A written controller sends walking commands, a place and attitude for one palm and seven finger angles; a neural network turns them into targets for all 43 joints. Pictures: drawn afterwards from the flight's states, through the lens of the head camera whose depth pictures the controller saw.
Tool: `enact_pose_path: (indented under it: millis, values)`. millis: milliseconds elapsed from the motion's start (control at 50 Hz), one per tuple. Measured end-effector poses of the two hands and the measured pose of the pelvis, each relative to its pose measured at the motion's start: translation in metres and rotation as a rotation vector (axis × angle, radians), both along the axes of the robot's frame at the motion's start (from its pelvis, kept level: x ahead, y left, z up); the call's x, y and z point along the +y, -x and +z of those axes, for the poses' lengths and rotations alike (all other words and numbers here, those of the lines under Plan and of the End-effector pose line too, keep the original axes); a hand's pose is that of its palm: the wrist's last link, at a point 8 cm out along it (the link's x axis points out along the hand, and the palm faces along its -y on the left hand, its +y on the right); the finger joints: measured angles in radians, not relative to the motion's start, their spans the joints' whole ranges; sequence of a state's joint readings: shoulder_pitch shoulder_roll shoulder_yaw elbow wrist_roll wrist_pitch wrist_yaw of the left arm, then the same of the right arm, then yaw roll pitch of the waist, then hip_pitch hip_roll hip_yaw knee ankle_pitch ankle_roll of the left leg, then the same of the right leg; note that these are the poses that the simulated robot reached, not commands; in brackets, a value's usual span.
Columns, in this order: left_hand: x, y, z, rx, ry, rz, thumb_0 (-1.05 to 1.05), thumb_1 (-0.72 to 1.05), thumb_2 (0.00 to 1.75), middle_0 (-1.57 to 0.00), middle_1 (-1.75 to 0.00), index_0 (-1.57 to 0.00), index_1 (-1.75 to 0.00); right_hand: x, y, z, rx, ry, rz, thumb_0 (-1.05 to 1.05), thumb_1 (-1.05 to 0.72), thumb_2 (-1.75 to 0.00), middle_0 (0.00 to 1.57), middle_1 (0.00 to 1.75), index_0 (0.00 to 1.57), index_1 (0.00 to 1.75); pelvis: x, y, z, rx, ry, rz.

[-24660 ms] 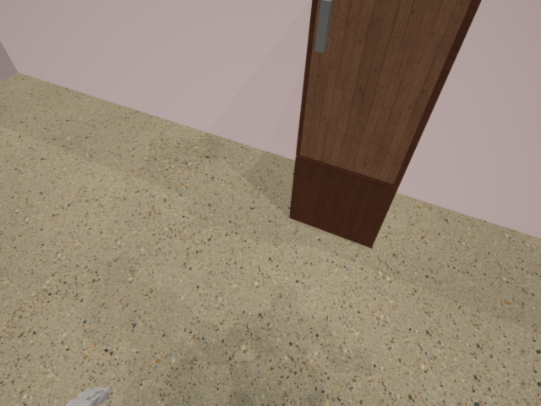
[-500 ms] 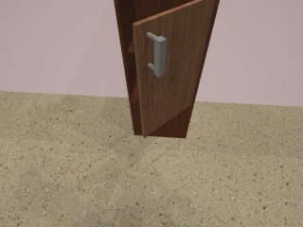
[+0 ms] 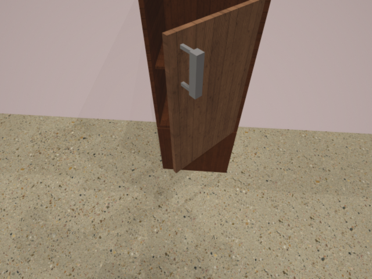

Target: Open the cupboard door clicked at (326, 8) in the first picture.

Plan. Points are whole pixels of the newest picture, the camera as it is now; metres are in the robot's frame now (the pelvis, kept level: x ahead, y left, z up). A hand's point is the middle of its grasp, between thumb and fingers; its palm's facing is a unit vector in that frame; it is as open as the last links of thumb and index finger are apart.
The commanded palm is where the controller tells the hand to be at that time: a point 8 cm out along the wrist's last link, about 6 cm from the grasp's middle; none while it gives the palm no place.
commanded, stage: walk to a spot facing it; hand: left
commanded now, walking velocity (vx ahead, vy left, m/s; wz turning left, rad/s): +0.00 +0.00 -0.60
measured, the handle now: (190, 71) +0.58 +0.03 +0.14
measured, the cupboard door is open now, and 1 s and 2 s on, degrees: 45 45 45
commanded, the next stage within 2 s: none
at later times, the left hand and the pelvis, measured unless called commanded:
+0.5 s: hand out of the picture +0.07 +0.18 -0.18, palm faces -0.13 -0.95 -0.28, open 7.3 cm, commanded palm none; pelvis -0.02 -0.02 -0.03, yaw -11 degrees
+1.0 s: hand out of the picture +0.12 +0.18 -0.19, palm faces -0.36 -0.91 -0.22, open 7.3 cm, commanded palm none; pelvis +0.01 +0.01 -0.02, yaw -27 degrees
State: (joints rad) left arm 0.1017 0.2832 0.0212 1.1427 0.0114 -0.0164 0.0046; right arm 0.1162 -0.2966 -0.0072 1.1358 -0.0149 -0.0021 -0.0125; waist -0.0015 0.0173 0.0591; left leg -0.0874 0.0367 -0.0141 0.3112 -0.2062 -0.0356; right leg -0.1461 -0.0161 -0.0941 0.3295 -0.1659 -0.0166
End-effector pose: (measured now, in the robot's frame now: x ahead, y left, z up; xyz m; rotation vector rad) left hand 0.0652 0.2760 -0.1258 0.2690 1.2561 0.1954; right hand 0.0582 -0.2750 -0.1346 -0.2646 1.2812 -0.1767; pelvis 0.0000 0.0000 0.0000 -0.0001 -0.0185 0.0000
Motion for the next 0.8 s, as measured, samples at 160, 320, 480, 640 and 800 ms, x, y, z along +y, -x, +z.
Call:
enact_pose_path:
  millis: [160,320,480,640,800]
  values:
    - [-0.008,0.002,-0.010,0.036,0.024,-0.017,0.00,0.91,0.90,-0.20,-0.30,-0.20,-0.30,0.012,0.012,-0.005,-0.005,-0.005,-0.054,0.00,-0.90,-0.89,0.20,0.30,0.21,0.30,0.004,0.003,-0.004,0.005,-0.001,-0.053]
    - [-0.025,0.004,-0.026,0.086,0.066,-0.081,0.00,0.91,0.90,-0.20,-0.30,-0.20,-0.30,0.030,0.056,-0.019,0.019,-0.045,-0.164,0.00,-0.90,-0.89,0.20,0.30,0.21,0.30,0.005,0.013,-0.015,0.005,-0.022,-0.132]
    - [-0.050,-0.007,-0.024,0.038,0.028,-0.120,0.00,0.91,0.90,-0.20,-0.30,-0.20,-0.30,0.013,0.093,-0.047,0.070,-0.095,-0.252,0.00,-0.90,-0.89,0.20,0.30,0.21,0.30,-0.019,0.016,-0.029,-0.003,-0.036,-0.192]
    - [-0.070,0.000,-0.008,0.098,0.015,-0.163,0.00,0.91,0.90,-0.20,-0.30,-0.20,-0.30,-0.015,0.072,-0.021,-0.016,-0.078,-0.312,0.00,-0.90,-0.89,0.20,0.30,0.21,0.30,-0.031,0.019,-0.008,0.028,-0.054,-0.273]
    - [-0.074,-0.017,-0.009,0.111,0.039,-0.237,0.00,0.91,0.90,-0.20,-0.30,-0.20,-0.30,-0.025,0.043,-0.002,-0.140,-0.030,-0.367,0.00,-0.91,-0.89,0.20,0.30,0.20,0.30,-0.024,0.010,-0.003,0.039,-0.047,-0.369]
